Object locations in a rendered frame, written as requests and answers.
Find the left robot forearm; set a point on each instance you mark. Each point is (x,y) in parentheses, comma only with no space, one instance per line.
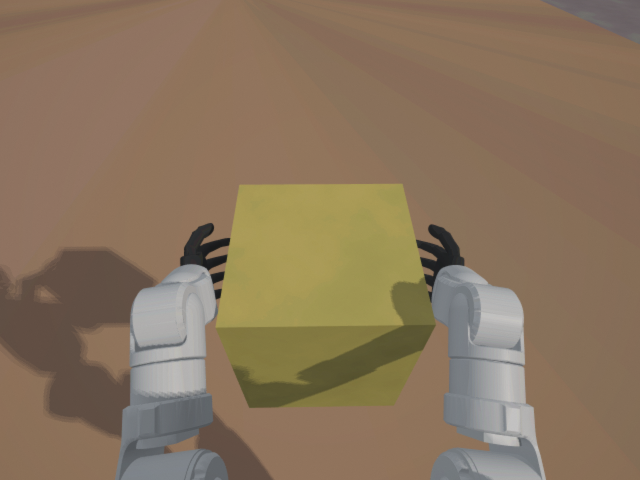
(168,399)

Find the robot right hand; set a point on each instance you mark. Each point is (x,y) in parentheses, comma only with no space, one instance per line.
(445,257)

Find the robot left upper arm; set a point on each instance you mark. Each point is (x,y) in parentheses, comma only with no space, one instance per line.
(198,464)

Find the robot left hand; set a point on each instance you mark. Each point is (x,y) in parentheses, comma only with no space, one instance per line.
(195,254)

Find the carton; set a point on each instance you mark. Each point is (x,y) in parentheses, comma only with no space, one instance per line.
(324,301)

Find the right robot forearm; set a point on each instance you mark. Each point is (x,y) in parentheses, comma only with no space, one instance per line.
(486,399)

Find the robot right upper arm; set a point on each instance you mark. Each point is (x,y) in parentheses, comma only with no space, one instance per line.
(471,464)

